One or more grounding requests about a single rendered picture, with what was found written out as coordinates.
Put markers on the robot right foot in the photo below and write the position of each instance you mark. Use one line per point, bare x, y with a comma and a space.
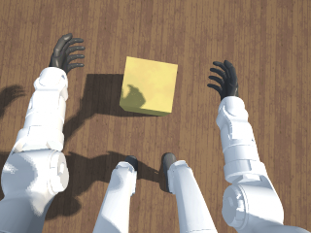
167, 161

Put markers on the left robot upper arm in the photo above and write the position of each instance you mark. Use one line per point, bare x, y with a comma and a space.
31, 179

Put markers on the robot left hand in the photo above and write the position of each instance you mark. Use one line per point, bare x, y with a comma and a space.
60, 57

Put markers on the robot right hand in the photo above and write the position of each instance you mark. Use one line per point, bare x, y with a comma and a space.
229, 82

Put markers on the carton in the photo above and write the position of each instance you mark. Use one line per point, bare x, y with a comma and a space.
148, 86

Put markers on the robot right shin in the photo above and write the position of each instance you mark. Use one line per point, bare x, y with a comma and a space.
179, 163

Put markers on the robot left forearm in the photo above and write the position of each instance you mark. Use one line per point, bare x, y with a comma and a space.
43, 126

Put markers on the right robot upper arm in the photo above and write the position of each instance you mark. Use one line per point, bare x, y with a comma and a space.
255, 209

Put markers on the robot right forearm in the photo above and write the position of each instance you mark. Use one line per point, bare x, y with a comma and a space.
240, 151

